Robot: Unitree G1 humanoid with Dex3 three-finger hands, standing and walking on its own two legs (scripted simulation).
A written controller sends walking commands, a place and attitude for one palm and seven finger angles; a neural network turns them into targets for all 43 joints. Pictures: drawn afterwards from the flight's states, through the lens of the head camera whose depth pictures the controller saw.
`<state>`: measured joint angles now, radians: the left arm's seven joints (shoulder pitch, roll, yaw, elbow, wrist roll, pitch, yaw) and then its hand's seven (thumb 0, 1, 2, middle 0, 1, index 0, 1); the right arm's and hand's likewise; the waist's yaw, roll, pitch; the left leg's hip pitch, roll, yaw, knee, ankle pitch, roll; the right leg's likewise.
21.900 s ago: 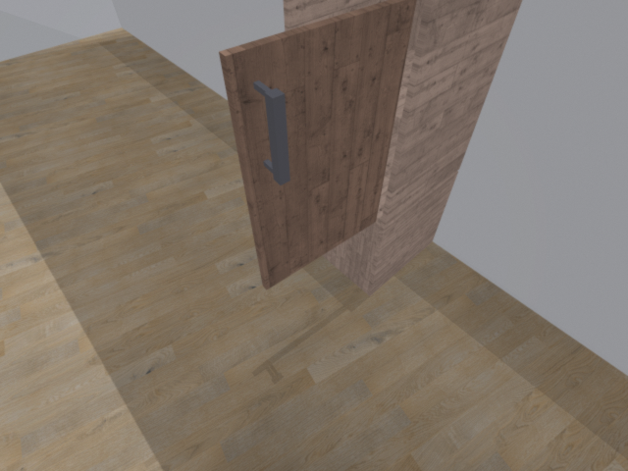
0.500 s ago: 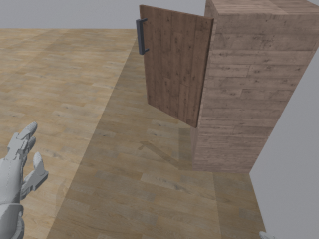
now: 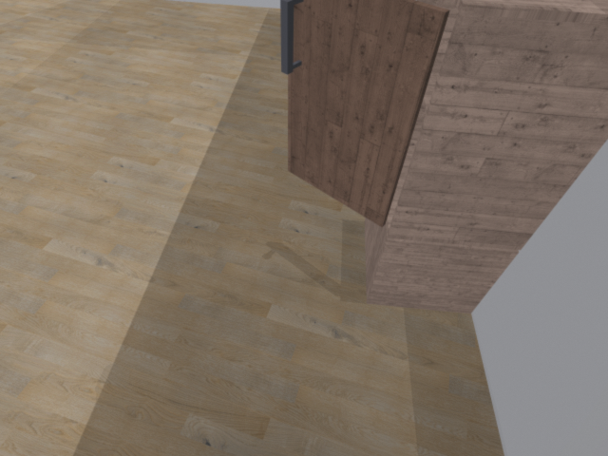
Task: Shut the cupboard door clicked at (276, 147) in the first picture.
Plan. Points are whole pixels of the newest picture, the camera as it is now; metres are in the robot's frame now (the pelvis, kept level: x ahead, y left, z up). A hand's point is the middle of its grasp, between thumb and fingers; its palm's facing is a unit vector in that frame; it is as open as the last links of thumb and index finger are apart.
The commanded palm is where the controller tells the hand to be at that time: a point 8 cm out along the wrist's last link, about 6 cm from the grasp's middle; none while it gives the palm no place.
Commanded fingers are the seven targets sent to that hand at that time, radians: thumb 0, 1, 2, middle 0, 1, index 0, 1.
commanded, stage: let the arm hang, fingers relaxed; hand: left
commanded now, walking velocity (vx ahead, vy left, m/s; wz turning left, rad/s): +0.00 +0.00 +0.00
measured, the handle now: (292, 35) +0.99 +0.11 +0.11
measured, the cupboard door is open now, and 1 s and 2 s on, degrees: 55 55 55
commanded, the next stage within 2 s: look to check the result in 0.54 s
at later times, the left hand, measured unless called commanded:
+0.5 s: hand out of the picture +0.00 +0.17 -0.18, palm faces +0.02 -0.98 -0.18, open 7.3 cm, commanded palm none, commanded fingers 0.00 0.90 0.90 -0.20 -0.30 -0.20 -0.30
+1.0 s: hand out of the picture -0.01 +0.17 -0.17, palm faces +0.02 -0.98 -0.21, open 7.3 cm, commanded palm none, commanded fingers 0.00 0.90 0.90 -0.20 -0.30 -0.20 -0.30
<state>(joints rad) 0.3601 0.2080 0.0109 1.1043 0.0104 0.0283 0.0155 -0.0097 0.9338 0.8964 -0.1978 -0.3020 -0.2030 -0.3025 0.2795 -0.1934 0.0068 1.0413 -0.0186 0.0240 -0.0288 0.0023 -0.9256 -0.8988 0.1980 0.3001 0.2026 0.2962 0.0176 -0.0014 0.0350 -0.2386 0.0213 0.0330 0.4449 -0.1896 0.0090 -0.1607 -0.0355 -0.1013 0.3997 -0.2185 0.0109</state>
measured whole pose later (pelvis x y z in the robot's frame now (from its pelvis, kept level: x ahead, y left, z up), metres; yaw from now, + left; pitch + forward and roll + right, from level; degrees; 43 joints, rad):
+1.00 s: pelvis +0.01 -0.01 +0.00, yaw -2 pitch -2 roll +0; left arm 0.31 0.16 0.01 1.15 0.01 0.00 0.03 0.00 0.91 0.90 -0.20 -0.30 -0.20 -0.30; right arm 0.29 -0.17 0.00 1.11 -0.01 0.01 -0.03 0.00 -0.91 -0.90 0.20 0.30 0.20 0.30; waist 0.00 0.02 0.03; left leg -0.19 0.03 0.06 0.42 -0.19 0.00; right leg -0.14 -0.03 -0.08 0.41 -0.23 0.00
